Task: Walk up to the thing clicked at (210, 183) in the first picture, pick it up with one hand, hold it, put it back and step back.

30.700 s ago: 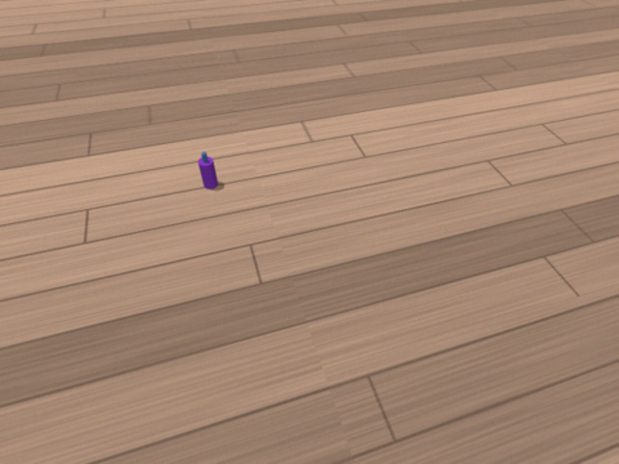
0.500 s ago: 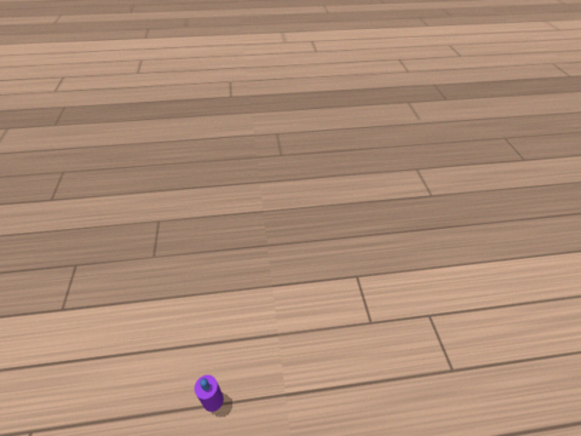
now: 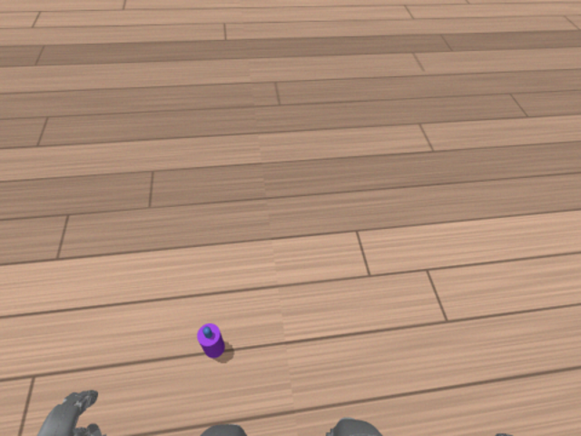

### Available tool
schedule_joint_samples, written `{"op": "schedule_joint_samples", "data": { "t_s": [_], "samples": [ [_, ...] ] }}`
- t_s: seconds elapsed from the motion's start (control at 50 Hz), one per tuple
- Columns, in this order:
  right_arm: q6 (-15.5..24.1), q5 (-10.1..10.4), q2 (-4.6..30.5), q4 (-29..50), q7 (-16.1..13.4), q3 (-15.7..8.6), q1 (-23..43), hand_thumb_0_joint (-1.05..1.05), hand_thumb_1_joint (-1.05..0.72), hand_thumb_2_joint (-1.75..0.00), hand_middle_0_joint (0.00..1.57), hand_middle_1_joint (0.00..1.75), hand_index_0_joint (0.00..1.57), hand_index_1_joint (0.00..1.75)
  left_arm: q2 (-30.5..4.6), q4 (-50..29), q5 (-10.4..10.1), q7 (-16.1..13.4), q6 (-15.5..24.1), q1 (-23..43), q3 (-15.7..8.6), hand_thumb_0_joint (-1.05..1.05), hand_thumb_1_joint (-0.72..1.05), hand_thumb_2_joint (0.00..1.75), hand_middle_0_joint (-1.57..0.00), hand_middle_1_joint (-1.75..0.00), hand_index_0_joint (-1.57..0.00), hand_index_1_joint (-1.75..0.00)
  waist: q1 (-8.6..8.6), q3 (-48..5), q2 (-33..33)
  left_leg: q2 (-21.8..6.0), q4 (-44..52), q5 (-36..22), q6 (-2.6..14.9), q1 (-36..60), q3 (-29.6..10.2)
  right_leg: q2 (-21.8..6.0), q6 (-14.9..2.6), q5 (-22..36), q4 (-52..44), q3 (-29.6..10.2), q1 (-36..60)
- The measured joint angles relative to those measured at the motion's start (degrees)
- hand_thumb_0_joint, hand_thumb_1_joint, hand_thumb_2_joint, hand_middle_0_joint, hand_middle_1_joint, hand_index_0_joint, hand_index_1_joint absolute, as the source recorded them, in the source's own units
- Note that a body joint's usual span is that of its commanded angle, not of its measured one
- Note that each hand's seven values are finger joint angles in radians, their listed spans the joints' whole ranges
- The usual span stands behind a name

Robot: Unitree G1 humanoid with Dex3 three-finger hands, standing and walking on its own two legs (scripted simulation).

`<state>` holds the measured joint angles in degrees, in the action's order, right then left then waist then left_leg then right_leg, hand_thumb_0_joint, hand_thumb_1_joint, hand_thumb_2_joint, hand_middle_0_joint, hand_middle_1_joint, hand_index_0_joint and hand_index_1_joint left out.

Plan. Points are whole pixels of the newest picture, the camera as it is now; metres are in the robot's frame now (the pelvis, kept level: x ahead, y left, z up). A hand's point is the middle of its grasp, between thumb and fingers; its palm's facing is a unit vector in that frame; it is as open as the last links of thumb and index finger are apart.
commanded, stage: step back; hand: left
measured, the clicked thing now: (210, 339) +0.42 +0.21 -0.66
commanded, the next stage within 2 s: none
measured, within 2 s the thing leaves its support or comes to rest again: neither
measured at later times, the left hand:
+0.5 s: hand out of the picture +0.01 +0.26 -0.15, palm faces -0.11 -0.91 -0.40, open 7.3 cm
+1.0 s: hand out of the picture -0.12 +0.28 -0.14, palm faces -0.02 -0.93 -0.36, open 7.3 cm
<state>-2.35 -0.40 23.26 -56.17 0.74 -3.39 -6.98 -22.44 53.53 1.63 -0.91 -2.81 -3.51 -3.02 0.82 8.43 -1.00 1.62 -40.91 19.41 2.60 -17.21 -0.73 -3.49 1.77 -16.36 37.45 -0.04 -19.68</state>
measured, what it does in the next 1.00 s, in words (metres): walks backwards: right foot, then left foot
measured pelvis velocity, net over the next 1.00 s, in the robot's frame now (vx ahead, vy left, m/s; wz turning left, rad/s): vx -0.25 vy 0.01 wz -0.03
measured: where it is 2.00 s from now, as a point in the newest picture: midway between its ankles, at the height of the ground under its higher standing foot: outside the picture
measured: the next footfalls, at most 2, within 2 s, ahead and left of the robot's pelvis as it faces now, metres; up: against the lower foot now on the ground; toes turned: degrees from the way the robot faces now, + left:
right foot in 0.46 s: -0.07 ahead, -0.12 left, +0.00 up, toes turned -2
left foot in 0.80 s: -0.17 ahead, +0.12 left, +0.00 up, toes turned -3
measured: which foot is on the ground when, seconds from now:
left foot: down 0.00-0.48, up 0.50-0.78, down 0.80-1.00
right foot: down 0.00-0.00, up 0.02-0.44, down 0.46-0.82, up 0.84-1.00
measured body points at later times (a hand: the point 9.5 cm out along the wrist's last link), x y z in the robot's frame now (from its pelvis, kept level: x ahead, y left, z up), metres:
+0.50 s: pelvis -0.11 +0.00 -0.01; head -0.05 -0.02 +0.44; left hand +0.02 +0.30 -0.12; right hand -0.02 -0.32 -0.13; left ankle -0.01 +0.10 -0.72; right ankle -0.11 -0.12 -0.72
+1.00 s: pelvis -0.25 +0.01 +0.01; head -0.19 +0.04 +0.45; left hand -0.12 +0.32 -0.12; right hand -0.16 -0.30 -0.09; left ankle -0.21 +0.12 -0.72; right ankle -0.26 -0.13 -0.63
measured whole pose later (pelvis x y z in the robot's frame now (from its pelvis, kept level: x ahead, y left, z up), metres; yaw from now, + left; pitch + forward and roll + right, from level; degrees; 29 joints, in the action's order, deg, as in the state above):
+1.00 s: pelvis -0.25 +0.01 +0.01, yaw -2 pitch -3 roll -1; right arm -1.2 -2.1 20.3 -49.8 -0.9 -1.9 -10.0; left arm -22.6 45.9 0.9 -1.1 -4.3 -8.3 -4.7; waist -0.3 9.9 -2.4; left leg 0.1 -35.0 15.9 1.8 -16.5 -0.9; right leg 7.1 -0.3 -29.1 69.4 -8.8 -27.8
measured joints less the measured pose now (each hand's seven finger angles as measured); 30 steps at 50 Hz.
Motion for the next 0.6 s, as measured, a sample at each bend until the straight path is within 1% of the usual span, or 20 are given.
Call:
{"op": "schedule_joint_samples", "data": {
  "t_s": [0.02, 0.04, 0.06, 0.08, 0.1, 0.14, 0.18, 0.22, 0.28, 0.34, 0.38, 0.42, 0.44, 0.46, 0.48, 0.5, 0.52, 0.54, 0.58, 0.6],
  "samples": [
    [0.41, -0.56, -0.06, 0.27, -0.15, -0.23, -0.68, 0.01, -0.90, -0.90, 0.20, 0.29, 0.20, 0.30, -0.30, -0.67, -0.24, -0.05, -0.30, 0.61, -0.03, 0.00, 0.91, 0.90, -0.20, -0.30, -0.20, -0.30, 0.13, 0.08, -0.33, 0.22, 1.39, 1.79, -0.34, 0.41, -0.12, 0.03, -0.76, -0.73, 2.34, -0.65, -1.62],
    [0.64, -1.09, -0.62, 0.31, -0.31, -0.31, -0.94, 0.00, -0.90, -0.90, 0.20, 0.29, 0.20, 0.30, -0.72, -1.26, -0.47, -0.27, -0.59, 1.51, -0.24, 0.00, 0.91, 0.90, -0.20, -0.30, -0.20, -0.30, -0.16, 1.04, -1.34, 0.74, 0.81, 2.38, -0.20, 0.12, 0.34, 0.94, -1.67, -4.76, 5.90, -3.34, -3.05],
    [0.67, -1.35, -1.17, 0.43, -0.29, -0.13, -1.15, 0.00, -0.90, -0.90, 0.20, 0.29, 0.20, 0.30, -0.94, -1.77, -0.57, -0.64, -0.78, 2.07, -0.45, 0.00, 0.91, 0.90, -0.20, -0.30, -0.20, -0.30, -0.28, 1.91, -1.87, 0.79, 0.48, 2.19, 0.02, -0.10, 0.57, 2.99, -2.23, -9.63, 10.10, -6.18, -4.29],
    [0.63, -1.51, -1.70, 0.59, -0.29, 0.05, -1.41, 0.00, -0.90, -0.90, 0.20, 0.29, 0.20, 0.30, -1.02, -2.07, -0.58, -1.00, -0.92, 2.33, -0.55, 0.00, 0.91, 0.90, -0.20, -0.30, -0.20, -0.30, -0.07, 2.46, -2.00, 0.59, 0.82, 1.56, 0.18, -0.18, 0.44, 5.33, -2.67, -12.89, 14.45, -8.30, -5.36],
    [0.56, -1.65, -2.27, 0.71, -0.43, 0.21, -1.65, 0.01, -0.90, -0.90, 0.20, 0.29, 0.20, 0.30, -1.11, -2.26, -0.63, -1.25, -1.03, 2.36, -0.52, 0.00, 0.91, 0.90, -0.20, -0.30, -0.20, -0.30, 0.13, 2.74, -2.14, 0.38, 1.85, 0.62, 0.27, -0.02, 0.37, 7.29, -2.96, -14.37, 18.62, -9.65, -6.34],
    [0.41, -1.85, -3.16, 1.09, -0.95, 0.45, -1.97, 0.01, -0.90, -0.90, 0.21, 0.30, 0.20, 0.30, -1.13, -2.70, -0.95, -1.33, -1.04, 1.76, -0.34, 0.00, 0.91, 0.90, -0.20, -0.30, -0.20, -0.30, 0.11, 2.81, -2.50, 0.09, 4.57, -1.44, 0.36, 0.39, 0.85, 9.48, -3.10, -13.38, 24.80, -10.52, -7.92],
    [0.52, -1.67, -3.50, 2.05, -1.47, 0.48, -2.13, 0.01, -0.90, -0.90, 0.21, 0.30, 0.20, 0.30, -0.79, -3.10, -0.94, -1.05, -0.87, 0.67, -0.28, 0.00, 0.91, 0.90, -0.20, -0.30, -0.20, -0.30, 0.12, 3.05, -2.34, -0.11, 6.43, -2.94, 0.52, 0.68, 1.41, 9.99, -2.53, -11.81, 27.66, -9.99, -8.03],
    [0.72, -1.45, -3.65, 3.19, -1.88, 0.39, -1.98, 0.01, -0.90, -0.90, 0.21, 0.30, 0.20, 0.30, -0.39, -3.40, -0.80, -0.86, -0.85, -0.81, -0.31, 0.00, 0.91, 0.90, -0.20, -0.30, -0.20, -0.30, 0.15, 3.28, -2.01, -0.33, 7.21, -3.78, 0.80, 0.75, 2.13, 9.83, -1.74, -11.44, 27.95, -9.42, -6.97],
    [1.16, -1.24, -3.74, 5.01, -2.20, 0.40, -1.56, 0.01, -0.90, -0.90, 0.21, 0.30, 0.20, 0.30, 0.04, -3.61, -0.61, -0.60, -1.14, -2.65, -0.51, 0.00, 0.91, 0.90, -0.20, -0.30, -0.20, -0.30, 0.21, 3.59, -1.50, -0.71, 6.79, -4.33, 1.01, 0.11, 3.21, 8.95, -0.98, -12.44, 25.01, -8.65, -4.49],
    [1.35, -1.22, -3.54, 6.46, -2.22, 0.61, -0.96, 0.01, -0.90, -0.90, 0.21, 0.30, 0.20, 0.30, 0.33, -3.79, -0.52, -0.35, -1.30, -3.63, -0.85, 0.00, 0.91, 0.90, -0.20, -0.30, -0.20, -0.30, 0.10, 3.88, -0.83, -1.31, 5.28, -4.59, 0.93, -1.25, 4.11, 7.72, -0.92, -13.14, 20.39, -7.50, -2.02],
    [1.25, -1.28, -3.22, 7.06, -2.12, 0.75, -0.53, 0.01, -0.90, -0.90, 0.21, 0.30, 0.20, 0.30, 0.46, -3.94, -0.45, -0.07, -1.20, -3.99, -1.08, 0.00, 0.91, 0.90, -0.20, -0.30, -0.20, -0.30, -0.12, 3.81, -0.31, -1.84, 4.06, -4.77, 0.64, -2.49, 4.64, 6.70, -1.19, -12.86, 16.50, -6.28, -0.37],
    [0.98, -1.25, -2.73, 7.37, -1.93, 0.89, -0.07, 0.01, -0.90, -0.90, 0.21, 0.30, 0.20, 0.30, 0.54, -4.14, -0.35, 0.30, -0.82, -4.46, -1.24, 0.00, 0.91, 0.90, -0.20, -0.30, -0.20, -0.30, -0.43, 3.43, 0.28, -2.46, 2.63, -4.92, 0.14, -3.92, 5.11, 5.65, -1.76, -11.09, 10.51, -4.80, 1.92],
    [0.77, -1.19, -2.43, 7.42, -1.81, 0.94, 0.08, 0.01, -0.90, -0.90, 0.21, 0.30, 0.20, 0.30, 0.60, -4.19, -0.26, 0.47, -0.52, -4.80, -1.32, 0.00, 0.91, 0.90, -0.20, -0.30, -0.20, -0.30, -0.65, 3.03, 0.63, -2.83, 1.66, -4.88, -0.22, -4.80, 5.27, 5.20, -2.25, -8.70, 6.16, -3.97, 3.56],
    [0.52, -1.03, -2.01, 7.30, -1.71, 0.94, 0.35, 0.01, -0.90, -0.90, 0.21, 0.30, 0.20, 0.30, 0.84, -4.10, -0.07, 0.56, -0.15, -5.09, -1.47, 0.00, 0.91, 0.90, -0.20, -0.30, -0.20, -0.30, -0.84, 2.76, 1.39, -3.48, 0.46, -4.74, -0.66, -5.69, 5.17, 5.33, -2.52, -6.00, 2.74, -3.30, 4.81],
    [0.21, -0.85, -1.43, 6.96, -1.67, 0.81, 0.72, 0.01, -0.90, -0.90, 0.21, 0.30, 0.20, 0.30, 1.51, -3.89, 0.24, 0.63, 0.09, -5.20, -1.57, 0.00, 0.91, 0.90, -0.20, -0.30, -0.20, -0.30, -0.47, 2.92, 3.14, -4.49, -0.49, -4.81, -1.08, -6.27, 4.06, 6.36, -2.59, -5.05, 2.03, -2.24, 5.15],
    [-0.15, -0.62, -1.26, 6.50, -1.76, 0.62, 0.77, 0.01, -0.90, -0.90, 0.21, 0.30, 0.20, 0.30, 1.85, -3.99, 0.32, 0.90, 0.15, -5.58, -1.45, 0.00, 0.91, 0.90, -0.20, -0.30, -0.20, -0.30, -0.12, 2.57, 3.83, -3.84, -2.18, -1.38, -1.43, -7.20, 2.30, 6.54, -2.76, -4.83, 2.17, -1.49, 4.88],
    [-0.53, -0.52, -1.36, 6.04, -1.88, 0.47, 0.64, 0.01, -0.90, -0.90, 0.21, 0.30, 0.20, 0.30, 1.90, -4.32, 0.50, 1.17, 0.12, -6.06, -1.27, 0.00, 0.91, 0.90, -0.20, -0.30, -0.20, -0.30, -0.41, 2.04, 3.35, -1.84, -6.10, 3.66, -1.80, -8.42, 0.39, 5.97, -3.09, -4.71, 2.52, -1.59, 4.26],
    [-0.80, -0.39, -1.33, 5.70, -1.89, 0.41, 0.41, 0.01, -0.90, -0.90, 0.21, 0.30, 0.20, 0.30, 2.00, -4.67, 0.55, 1.26, 0.10, -6.43, -1.15, 0.00, 0.91, 0.90, -0.20, -0.30, -0.20, -0.30, -0.95, 1.70, 2.72, 0.39, -11.37, 6.64, -2.07, -9.53, -1.46, 5.30, -3.34, -4.27, 2.36, -2.03, 3.89],
    [-0.74, 0.04, -0.74, 5.40, -1.83, 0.38, -0.48, 0.01, -0.90, -0.90, 0.21, 0.30, 0.20, 0.30, 2.56, -5.14, 0.48, 0.98, 0.01, -6.74, -0.92, 0.00, 0.91, 0.90, -0.20, -0.30, -0.20, -0.30, -1.58, 1.09, 2.38, 3.78, -20.33, 7.57, -2.41, -10.79, -4.54, 4.37, -3.29, -2.45, 0.56, -2.39, 3.59],
    [-0.50, 0.25, -0.41, 5.35, -1.87, 0.44, -1.02, 0.01, -0.90, -0.90, 0.21, 0.30, 0.20, 0.30, 2.76, -5.41, 0.51, 0.82, -0.09, -6.71, -0.88, 0.00, 0.91, 0.90, -0.20, -0.30, -0.20, -0.30, -1.62, 0.77, 2.34, 4.75, -23.10, 7.37, -2.65, -10.85, -5.44, 4.02, -3.21, -1.47, -0.42, -2.31, 3.29]
  ]
}}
